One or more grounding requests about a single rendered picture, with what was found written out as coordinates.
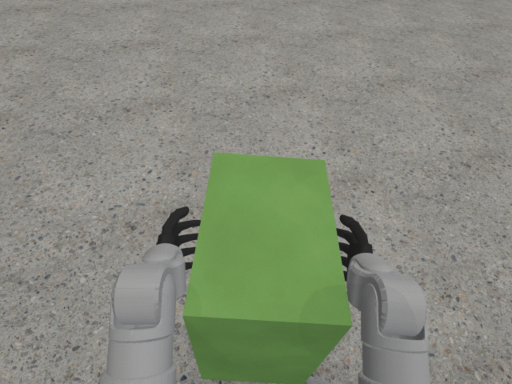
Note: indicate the robot right hand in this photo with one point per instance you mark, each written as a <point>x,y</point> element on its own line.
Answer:
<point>357,239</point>

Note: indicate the carton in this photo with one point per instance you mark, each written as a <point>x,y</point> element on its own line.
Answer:
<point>266,300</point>

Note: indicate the robot left hand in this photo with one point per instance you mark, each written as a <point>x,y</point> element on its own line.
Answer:
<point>172,228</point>

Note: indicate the right robot forearm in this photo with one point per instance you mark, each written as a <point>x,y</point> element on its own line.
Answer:
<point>393,322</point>

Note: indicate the left robot forearm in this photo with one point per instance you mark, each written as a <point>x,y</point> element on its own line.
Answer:
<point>142,318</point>

